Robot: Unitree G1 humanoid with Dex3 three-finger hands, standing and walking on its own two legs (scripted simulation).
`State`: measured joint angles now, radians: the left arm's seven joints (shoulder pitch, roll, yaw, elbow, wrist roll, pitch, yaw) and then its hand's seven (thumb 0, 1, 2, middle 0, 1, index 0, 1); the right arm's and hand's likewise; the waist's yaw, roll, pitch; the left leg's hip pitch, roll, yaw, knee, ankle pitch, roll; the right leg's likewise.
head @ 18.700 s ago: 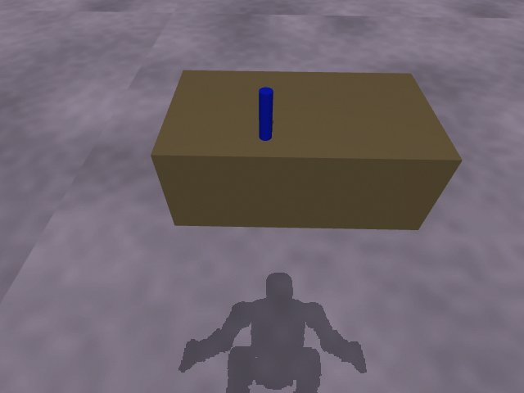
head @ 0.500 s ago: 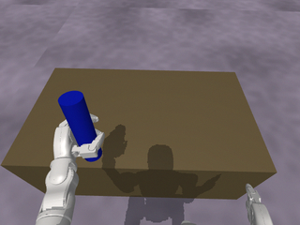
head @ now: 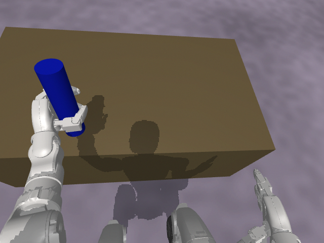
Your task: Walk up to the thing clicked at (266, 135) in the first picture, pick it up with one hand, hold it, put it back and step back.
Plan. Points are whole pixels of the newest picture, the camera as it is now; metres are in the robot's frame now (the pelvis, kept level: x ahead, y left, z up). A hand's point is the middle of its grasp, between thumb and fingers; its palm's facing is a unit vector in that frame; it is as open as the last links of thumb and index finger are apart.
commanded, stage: crouch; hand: left
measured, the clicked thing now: (64, 103) +0.45 +0.19 +0.04
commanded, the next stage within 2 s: lower in 0.80 s
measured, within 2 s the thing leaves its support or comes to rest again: neither
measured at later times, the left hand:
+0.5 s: hand (76, 103) +0.50 +0.19 -0.04, palm faces +0.15 -0.99 -0.01, open 7.3 cm
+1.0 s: hand (77, 102) +0.52 +0.20 -0.07, palm faces +0.16 -0.99 -0.01, open 7.3 cm
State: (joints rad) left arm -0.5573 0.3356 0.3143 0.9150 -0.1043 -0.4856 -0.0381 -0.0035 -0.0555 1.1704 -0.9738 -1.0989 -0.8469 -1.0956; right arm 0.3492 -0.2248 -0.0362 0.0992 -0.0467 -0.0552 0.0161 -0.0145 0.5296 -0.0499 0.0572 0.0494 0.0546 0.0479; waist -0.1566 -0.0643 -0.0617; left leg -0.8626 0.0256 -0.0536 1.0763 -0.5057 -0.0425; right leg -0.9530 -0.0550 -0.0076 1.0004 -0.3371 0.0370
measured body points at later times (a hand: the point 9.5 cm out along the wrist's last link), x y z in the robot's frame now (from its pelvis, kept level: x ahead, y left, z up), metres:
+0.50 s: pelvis +0.00 +0.01 -0.05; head +0.15 +0.06 +0.37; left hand +0.48 +0.25 -0.03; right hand +0.16 -0.25 -0.02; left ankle +0.01 +0.14 -0.66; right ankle +0.08 -0.15 -0.66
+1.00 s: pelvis -0.01 +0.01 -0.07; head +0.16 +0.06 +0.34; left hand +0.51 +0.25 -0.07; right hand +0.15 -0.26 -0.02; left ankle +0.01 +0.14 -0.66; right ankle +0.08 -0.15 -0.66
